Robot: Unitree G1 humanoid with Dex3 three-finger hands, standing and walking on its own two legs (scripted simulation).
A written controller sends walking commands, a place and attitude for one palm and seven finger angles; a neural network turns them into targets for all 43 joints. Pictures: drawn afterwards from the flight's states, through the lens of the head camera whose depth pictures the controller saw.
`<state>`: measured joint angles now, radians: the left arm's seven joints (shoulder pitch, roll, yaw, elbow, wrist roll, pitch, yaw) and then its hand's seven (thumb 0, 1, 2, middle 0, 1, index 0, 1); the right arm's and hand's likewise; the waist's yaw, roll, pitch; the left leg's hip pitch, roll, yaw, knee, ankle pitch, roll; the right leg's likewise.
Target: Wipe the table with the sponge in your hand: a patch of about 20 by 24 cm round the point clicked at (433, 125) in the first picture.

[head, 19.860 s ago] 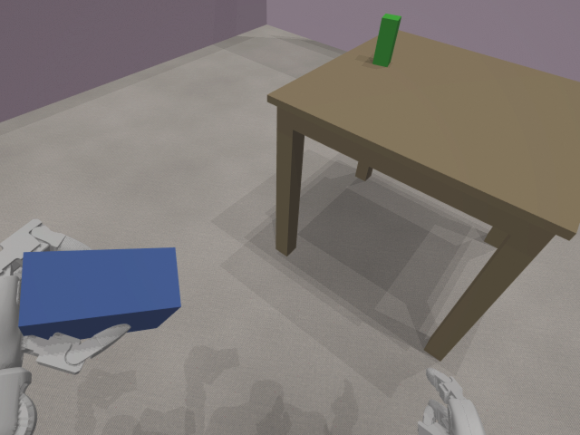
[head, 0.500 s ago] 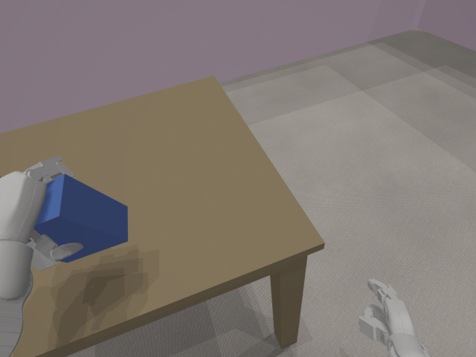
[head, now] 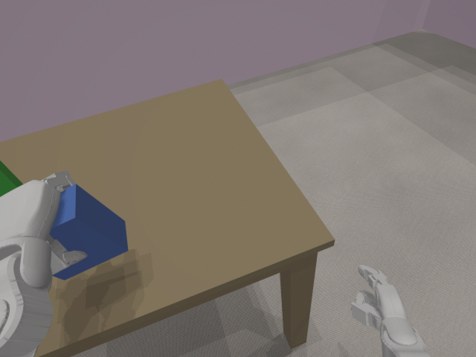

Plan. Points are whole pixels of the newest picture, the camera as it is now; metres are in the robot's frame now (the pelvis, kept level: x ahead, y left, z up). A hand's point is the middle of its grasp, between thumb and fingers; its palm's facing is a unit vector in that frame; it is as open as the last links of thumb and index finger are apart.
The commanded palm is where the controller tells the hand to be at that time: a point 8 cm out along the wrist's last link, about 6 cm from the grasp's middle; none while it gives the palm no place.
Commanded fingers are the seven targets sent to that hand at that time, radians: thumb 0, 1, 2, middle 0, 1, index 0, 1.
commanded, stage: turn the palm down, sponge in hand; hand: left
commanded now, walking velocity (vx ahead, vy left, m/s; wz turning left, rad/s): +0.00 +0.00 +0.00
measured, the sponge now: (79, 240) +0.24 +0.30 +0.11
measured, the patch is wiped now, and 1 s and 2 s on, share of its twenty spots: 0.00 0.00 0.00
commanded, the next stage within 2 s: move the sponge above the wiping area in 0.44 s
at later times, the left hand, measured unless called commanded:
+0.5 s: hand (79, 252) +0.22 +0.28 +0.12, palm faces +0.01 -0.16 -0.99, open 10.0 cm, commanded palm +0.18 +0.30 +0.22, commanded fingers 0.00 0.10 1.30 -1.20 -1.60 -1.20 -1.60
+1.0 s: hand (75, 235) +0.24 +0.29 +0.14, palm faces +0.08 -0.03 -1.00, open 10.0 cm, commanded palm +0.20 +0.30 +0.20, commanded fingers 0.00 0.10 1.30 -1.20 -1.60 -1.20 -1.60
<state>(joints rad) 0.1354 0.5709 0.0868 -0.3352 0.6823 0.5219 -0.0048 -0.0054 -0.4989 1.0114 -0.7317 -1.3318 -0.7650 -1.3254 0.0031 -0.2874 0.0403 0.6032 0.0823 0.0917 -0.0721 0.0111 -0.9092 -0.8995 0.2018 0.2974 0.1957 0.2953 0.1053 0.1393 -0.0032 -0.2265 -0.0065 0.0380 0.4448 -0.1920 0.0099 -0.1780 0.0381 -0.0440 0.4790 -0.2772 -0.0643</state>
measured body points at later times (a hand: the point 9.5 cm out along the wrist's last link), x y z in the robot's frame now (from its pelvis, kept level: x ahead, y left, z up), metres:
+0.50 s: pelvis -0.01 +0.02 +0.00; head +0.00 -0.04 +0.45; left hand +0.21 +0.28 +0.17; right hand +0.27 -0.17 -0.07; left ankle +0.03 +0.12 -0.74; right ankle -0.01 -0.07 -0.74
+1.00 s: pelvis +0.01 +0.01 +0.00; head +0.01 -0.03 +0.45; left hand +0.23 +0.29 +0.19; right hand +0.27 -0.18 -0.08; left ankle +0.03 +0.12 -0.74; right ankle -0.01 -0.07 -0.74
